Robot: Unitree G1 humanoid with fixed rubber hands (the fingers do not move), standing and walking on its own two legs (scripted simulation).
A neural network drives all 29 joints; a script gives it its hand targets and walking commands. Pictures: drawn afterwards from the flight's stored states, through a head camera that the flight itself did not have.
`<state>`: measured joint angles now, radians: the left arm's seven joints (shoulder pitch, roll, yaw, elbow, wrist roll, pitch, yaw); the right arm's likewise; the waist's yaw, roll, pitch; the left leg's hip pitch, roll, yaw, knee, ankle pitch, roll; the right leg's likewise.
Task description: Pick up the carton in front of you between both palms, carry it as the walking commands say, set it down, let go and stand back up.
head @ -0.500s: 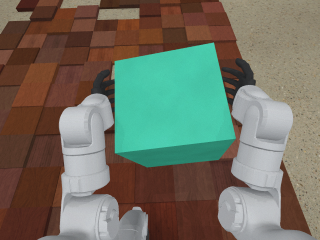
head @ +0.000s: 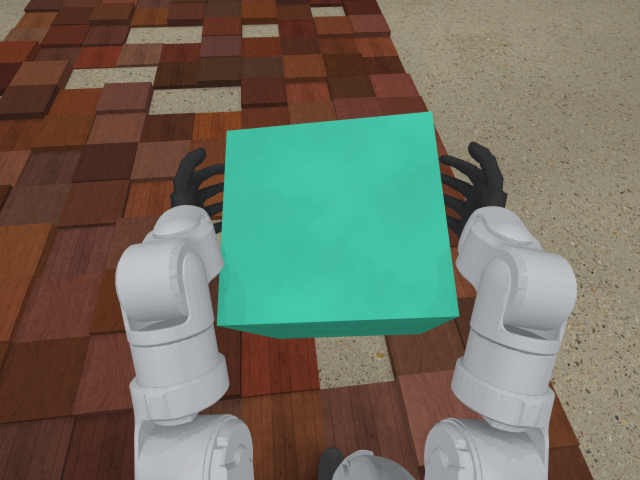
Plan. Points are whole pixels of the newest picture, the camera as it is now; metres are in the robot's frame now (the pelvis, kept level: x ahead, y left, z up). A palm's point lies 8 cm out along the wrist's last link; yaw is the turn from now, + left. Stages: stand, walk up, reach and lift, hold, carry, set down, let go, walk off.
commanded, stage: carry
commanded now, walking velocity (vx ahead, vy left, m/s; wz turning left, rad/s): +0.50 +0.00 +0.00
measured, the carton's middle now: (339, 248) +0.37 -0.02 +0.07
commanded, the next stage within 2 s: none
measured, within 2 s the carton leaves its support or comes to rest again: neither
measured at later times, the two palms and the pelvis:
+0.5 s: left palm (211, 75) +0.66 +0.16 +0.13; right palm (399, 77) +0.66 -0.13 +0.13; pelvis +0.33 +0.01 +0.01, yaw -1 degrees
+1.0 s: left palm out of the picture +1.02 +0.14 +0.13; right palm out of the picture +1.02 -0.15 +0.14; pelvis +0.67 +0.01 -0.01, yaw -3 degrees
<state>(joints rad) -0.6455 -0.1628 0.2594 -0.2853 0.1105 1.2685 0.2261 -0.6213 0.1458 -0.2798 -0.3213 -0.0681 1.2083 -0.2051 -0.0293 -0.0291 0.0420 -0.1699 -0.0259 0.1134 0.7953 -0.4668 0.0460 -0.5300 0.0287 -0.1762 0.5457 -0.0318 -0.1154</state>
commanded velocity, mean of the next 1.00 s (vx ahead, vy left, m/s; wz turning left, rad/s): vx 0.50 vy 0.00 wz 0.00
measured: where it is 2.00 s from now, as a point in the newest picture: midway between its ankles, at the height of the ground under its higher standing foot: (304, 179)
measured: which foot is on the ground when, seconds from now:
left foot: up 0.00-0.48, down 0.50-1.00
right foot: down 0.00-0.52, up 0.54-0.92, down 0.94-1.00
